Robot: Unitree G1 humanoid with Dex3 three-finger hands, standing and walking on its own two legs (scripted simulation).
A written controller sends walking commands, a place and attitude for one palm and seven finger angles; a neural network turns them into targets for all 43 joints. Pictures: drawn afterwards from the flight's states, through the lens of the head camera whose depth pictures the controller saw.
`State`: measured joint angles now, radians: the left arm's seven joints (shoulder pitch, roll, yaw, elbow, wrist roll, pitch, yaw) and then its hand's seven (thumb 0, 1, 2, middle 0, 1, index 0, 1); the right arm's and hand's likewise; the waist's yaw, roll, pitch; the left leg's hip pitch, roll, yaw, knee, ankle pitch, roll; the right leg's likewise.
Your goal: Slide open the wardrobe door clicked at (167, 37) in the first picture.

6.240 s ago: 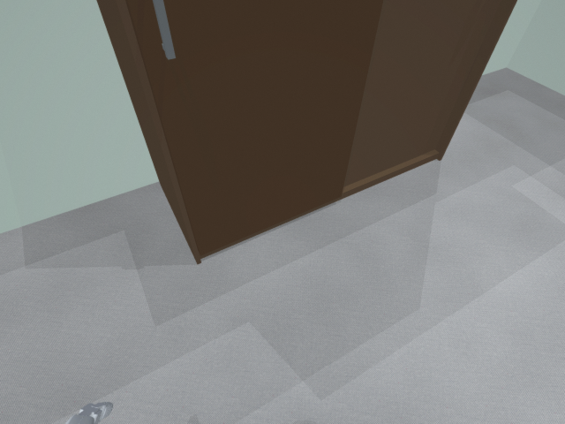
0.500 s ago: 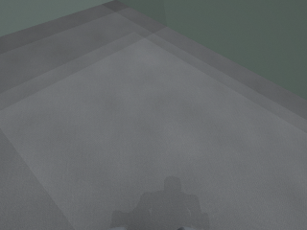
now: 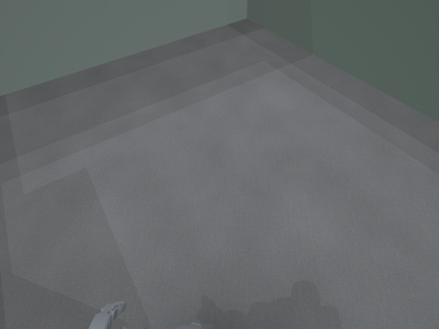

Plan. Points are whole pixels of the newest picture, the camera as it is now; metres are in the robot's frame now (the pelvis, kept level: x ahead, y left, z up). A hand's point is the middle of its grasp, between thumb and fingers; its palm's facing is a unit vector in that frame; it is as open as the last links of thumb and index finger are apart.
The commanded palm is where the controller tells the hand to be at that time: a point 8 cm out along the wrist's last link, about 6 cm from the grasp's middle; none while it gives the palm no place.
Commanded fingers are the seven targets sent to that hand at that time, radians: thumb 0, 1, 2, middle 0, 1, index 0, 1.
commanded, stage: turn to face it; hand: left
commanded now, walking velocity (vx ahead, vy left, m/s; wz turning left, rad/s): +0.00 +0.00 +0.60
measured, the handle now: out of the picture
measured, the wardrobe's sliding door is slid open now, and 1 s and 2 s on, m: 0.00 0.00 0.00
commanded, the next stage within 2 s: none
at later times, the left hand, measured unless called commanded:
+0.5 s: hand out of the picture -0.07 +0.26 -0.18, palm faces +0.36 -0.90 -0.25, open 7.4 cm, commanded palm none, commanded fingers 0.00 0.90 0.90 -0.20 -0.30 -0.20 -0.30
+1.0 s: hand out of the picture +0.04 +0.28 -0.13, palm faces +0.55 -0.79 -0.28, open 7.4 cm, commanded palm none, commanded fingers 0.00 0.90 0.90 -0.20 -0.30 -0.20 -0.30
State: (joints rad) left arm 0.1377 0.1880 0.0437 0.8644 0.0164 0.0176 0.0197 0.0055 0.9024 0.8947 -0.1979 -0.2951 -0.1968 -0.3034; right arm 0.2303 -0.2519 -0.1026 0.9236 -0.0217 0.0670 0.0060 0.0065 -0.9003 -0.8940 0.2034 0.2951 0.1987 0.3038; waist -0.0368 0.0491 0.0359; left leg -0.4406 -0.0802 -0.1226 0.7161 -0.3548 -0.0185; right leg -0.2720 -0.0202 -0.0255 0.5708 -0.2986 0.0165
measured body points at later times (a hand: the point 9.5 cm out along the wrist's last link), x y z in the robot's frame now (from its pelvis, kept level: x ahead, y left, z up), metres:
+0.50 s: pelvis -0.01 +0.04 +0.00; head +0.02 +0.09 +0.44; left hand -0.09 +0.30 -0.16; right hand +0.19 -0.17 -0.12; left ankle -0.05 +0.12 -0.73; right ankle -0.01 -0.12 -0.68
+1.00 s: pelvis +0.02 +0.02 +0.00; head +0.06 +0.03 +0.45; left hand +0.01 +0.32 -0.11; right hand +0.18 -0.18 -0.15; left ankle -0.05 +0.13 -0.73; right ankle +0.08 -0.07 -0.73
